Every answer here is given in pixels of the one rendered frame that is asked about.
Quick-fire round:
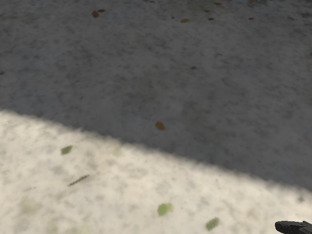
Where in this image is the right robot hand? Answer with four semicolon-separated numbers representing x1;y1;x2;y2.
275;220;312;234

